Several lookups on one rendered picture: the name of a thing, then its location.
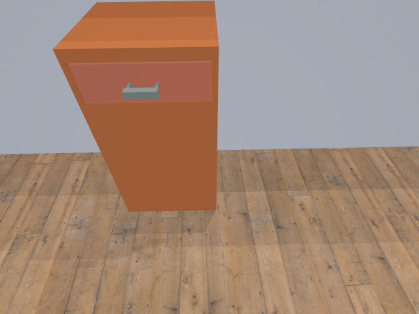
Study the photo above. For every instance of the cabinet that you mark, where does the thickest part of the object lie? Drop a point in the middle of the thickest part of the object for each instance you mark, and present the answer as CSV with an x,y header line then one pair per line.
x,y
162,155

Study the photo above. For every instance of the drawer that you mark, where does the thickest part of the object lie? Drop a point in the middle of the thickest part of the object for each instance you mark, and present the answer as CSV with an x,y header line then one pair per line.
x,y
179,80

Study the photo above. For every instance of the handle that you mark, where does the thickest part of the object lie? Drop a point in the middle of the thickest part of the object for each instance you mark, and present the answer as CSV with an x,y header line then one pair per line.
x,y
140,93

